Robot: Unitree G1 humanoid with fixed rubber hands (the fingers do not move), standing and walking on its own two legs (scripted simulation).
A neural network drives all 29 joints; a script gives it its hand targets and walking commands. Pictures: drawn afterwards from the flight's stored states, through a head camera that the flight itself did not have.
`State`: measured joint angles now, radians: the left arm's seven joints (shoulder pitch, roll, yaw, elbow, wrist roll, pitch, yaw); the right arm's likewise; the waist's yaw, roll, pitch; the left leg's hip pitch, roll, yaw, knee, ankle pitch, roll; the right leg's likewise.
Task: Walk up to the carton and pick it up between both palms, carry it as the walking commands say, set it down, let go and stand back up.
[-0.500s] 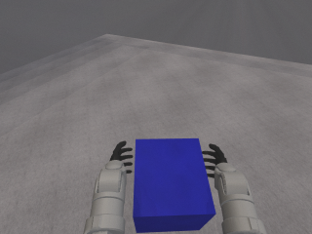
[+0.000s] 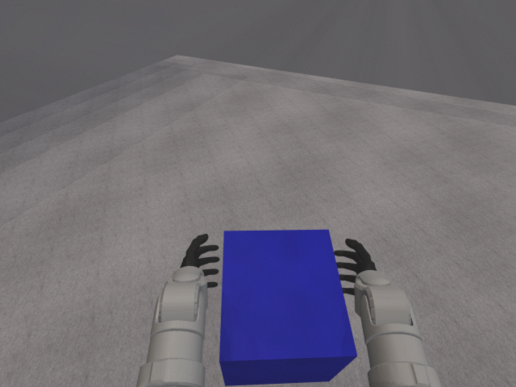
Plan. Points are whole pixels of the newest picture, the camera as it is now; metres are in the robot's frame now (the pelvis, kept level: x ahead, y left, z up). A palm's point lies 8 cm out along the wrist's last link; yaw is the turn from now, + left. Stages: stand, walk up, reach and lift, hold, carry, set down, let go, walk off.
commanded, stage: hold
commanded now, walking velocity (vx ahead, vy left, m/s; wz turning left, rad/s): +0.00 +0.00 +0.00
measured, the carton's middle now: (277, 307) +0.30 +0.00 -0.04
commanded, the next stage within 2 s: carry in 0.20 s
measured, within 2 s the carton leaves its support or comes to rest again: neither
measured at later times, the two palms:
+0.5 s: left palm (186, 296) +0.27 +0.15 +0.05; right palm (354, 295) +0.28 -0.12 +0.04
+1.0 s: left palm (162, 334) +0.19 +0.16 +0.08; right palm (370, 357) +0.16 -0.11 +0.08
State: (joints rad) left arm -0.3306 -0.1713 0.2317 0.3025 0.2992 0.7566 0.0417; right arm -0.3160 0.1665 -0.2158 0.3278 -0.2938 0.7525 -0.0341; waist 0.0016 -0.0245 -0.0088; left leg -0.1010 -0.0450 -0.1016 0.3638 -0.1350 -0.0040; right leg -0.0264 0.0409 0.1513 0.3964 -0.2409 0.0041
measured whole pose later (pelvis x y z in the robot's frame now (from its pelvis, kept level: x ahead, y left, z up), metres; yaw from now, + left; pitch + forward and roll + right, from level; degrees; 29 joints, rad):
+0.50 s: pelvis -0.04 +0.00 -0.03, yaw +4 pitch +3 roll -1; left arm -0.37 -0.18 0.12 0.04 0.14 0.94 0.33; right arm -0.33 0.17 -0.13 -0.01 -0.14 0.98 -0.20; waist 0.00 0.01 -0.04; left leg -0.52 -0.03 -0.05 0.65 -0.16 0.01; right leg -0.44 0.02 0.03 0.70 -0.32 0.01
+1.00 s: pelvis -0.13 +0.04 -0.02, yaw -3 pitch +6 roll +3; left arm -0.42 -0.20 0.17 -0.13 0.15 1.19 0.31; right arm -0.38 0.19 -0.12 -0.17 -0.14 1.23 -0.23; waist -0.01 -0.05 -0.08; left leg -0.26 -0.02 0.08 0.45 -0.31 -0.02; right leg -0.55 -0.07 0.13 0.55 -0.12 0.06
